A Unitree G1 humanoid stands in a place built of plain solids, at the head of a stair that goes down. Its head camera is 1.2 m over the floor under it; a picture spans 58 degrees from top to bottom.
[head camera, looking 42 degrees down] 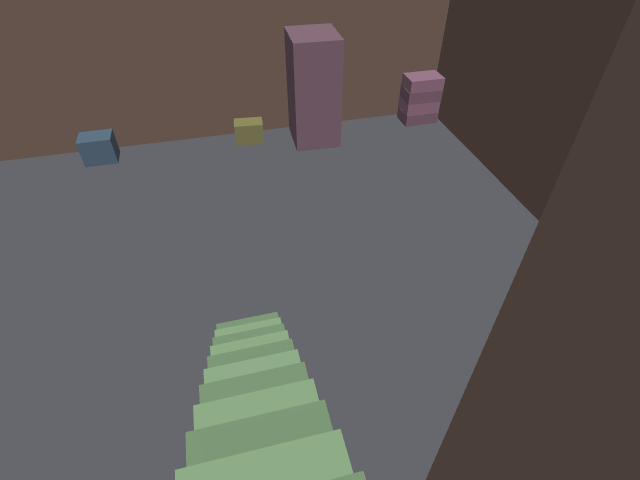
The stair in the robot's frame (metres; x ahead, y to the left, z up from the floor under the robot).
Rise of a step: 0.20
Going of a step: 0.23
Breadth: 0.60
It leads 14 degrees to the left of straight ahead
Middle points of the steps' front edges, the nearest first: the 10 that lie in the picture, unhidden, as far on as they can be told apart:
0.66 0.21 -0.40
0.88 0.27 -0.60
1.10 0.33 -0.80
1.32 0.38 -1.00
1.54 0.44 -1.20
1.76 0.49 -1.40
1.98 0.55 -1.60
2.20 0.60 -1.80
2.42 0.66 -2.00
2.64 0.71 -2.20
